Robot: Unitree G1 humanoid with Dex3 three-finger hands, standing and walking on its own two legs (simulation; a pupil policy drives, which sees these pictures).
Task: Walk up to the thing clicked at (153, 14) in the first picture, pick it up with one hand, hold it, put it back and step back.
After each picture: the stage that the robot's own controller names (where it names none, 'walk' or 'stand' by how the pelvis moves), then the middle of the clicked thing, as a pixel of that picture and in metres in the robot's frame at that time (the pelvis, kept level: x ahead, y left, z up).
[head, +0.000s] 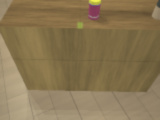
stand; out of the picture +0.89 -0.47 +0.06
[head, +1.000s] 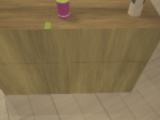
sink last; out of the picture +0.84 -0.30 +0.09
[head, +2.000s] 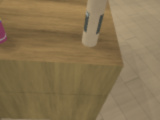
sink last; (93, 19) +0.60 -0.02 +0.10
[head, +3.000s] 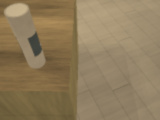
stand; (28, 40) +0.47 +0.21 +0.08
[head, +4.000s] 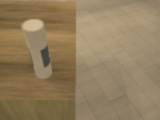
stand; (39, 52) +0.47 +0.18 +0.05
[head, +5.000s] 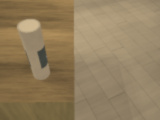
stand; (36, 53) +0.46 +0.18 +0.05
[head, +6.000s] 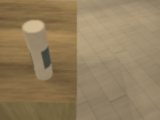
stand; (39, 53) +0.46 +0.17 +0.05
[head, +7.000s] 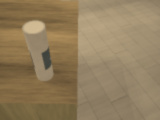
stand; (40, 54) +0.45 +0.17 +0.05
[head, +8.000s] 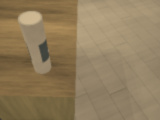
rise first; (37, 46) +0.46 +0.18 +0.06
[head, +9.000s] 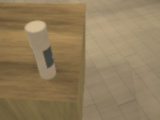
go down; (42, 53) +0.47 +0.19 +0.06
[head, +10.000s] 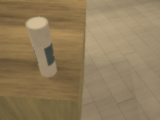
go down; (43, 50) +0.47 +0.17 +0.06
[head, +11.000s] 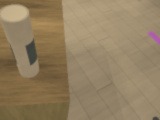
go down; (23, 47) +0.44 +0.17 +0.09
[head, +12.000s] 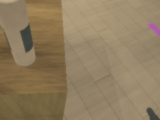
close in; (18, 33) +0.46 +0.17 +0.11
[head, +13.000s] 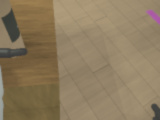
close; (1, 21) +0.47 +0.19 +0.14
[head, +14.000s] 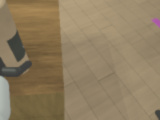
lift; (7, 42) +0.42 +0.19 +0.12
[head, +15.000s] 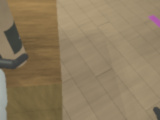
lift; (4, 33) +0.44 +0.19 +0.13
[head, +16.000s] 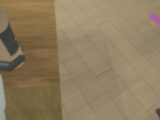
lift; out of the picture +0.44 +0.20 +0.13
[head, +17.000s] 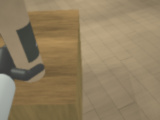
lift; (19, 38) +0.33 +0.16 +0.27
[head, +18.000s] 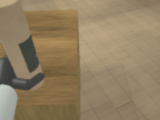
hold; (20, 49) +0.32 +0.16 +0.23
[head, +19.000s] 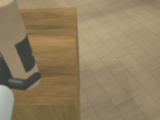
hold; (16, 49) +0.32 +0.17 +0.23
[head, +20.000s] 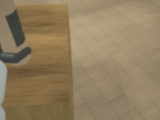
crouch; (6, 24) +0.40 +0.19 +0.25
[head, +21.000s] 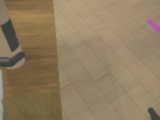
lower; (1, 31) +0.46 +0.20 +0.13
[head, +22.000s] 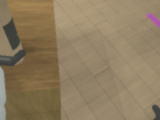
lower; (1, 29) +0.46 +0.19 +0.13
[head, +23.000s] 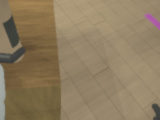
lower; (1, 27) +0.47 +0.19 +0.13
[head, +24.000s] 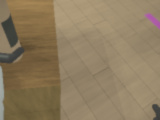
lower; (0, 26) +0.47 +0.20 +0.13
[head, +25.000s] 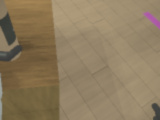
lower; out of the picture +0.47 +0.20 +0.13
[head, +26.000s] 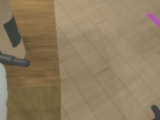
withdraw; (3, 27) +0.46 +0.19 +0.13
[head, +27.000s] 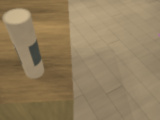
sink last; (27, 48) +0.44 +0.18 +0.10
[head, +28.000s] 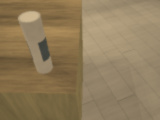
stand; (38, 46) +0.48 +0.19 +0.10
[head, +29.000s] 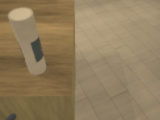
stand; (30, 45) +0.46 +0.19 +0.10
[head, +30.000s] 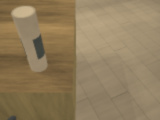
stand; (32, 43) +0.48 +0.19 +0.11
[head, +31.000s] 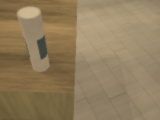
stand; (36, 43) +0.48 +0.18 +0.09
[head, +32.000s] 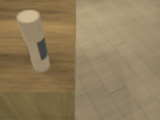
walk; (36, 44) +0.48 +0.18 +0.06
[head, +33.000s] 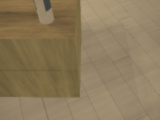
walk; out of the picture +0.71 +0.19 +0.09
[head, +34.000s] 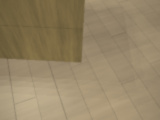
walk; out of the picture +1.04 +0.14 +0.09
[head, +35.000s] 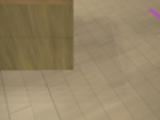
stand; out of the picture +1.08 +0.20 +0.07
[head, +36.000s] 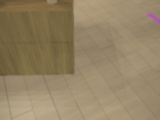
stand; out of the picture +1.10 +0.20 +0.05
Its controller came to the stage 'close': yes
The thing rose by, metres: 0.22
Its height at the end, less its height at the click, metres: +0.00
